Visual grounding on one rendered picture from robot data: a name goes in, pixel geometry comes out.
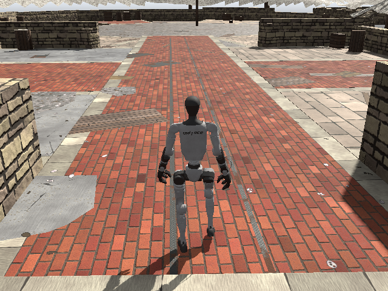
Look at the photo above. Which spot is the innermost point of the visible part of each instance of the robot right upper arm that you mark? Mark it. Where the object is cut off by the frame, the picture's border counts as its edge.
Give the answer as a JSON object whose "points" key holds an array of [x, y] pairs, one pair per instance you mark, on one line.
{"points": [[211, 127]]}

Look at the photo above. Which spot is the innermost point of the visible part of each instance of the robot left hand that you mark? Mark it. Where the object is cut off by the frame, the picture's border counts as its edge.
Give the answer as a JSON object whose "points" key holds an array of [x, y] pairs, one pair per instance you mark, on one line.
{"points": [[162, 174]]}

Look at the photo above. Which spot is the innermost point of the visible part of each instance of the robot left forearm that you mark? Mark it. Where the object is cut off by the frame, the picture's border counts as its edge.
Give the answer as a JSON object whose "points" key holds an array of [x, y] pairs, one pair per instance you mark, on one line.
{"points": [[164, 161]]}

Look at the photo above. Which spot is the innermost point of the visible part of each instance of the robot right forearm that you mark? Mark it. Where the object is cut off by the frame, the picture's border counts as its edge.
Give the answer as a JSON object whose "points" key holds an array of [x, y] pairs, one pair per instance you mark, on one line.
{"points": [[222, 163]]}

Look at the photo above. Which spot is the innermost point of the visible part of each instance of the robot left upper arm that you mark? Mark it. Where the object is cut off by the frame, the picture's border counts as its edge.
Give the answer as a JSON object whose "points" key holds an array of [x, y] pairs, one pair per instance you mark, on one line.
{"points": [[174, 128]]}

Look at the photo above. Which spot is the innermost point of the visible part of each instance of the robot right hand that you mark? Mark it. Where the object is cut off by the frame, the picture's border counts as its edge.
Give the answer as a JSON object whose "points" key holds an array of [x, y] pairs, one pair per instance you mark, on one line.
{"points": [[227, 180]]}

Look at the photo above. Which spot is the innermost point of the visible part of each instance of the robot right thigh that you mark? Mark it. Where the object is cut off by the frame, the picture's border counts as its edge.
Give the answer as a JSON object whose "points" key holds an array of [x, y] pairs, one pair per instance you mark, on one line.
{"points": [[208, 176]]}

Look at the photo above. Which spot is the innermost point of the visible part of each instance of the humanoid robot head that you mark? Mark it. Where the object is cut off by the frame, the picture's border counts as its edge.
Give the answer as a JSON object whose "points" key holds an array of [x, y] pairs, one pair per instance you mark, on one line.
{"points": [[192, 104]]}

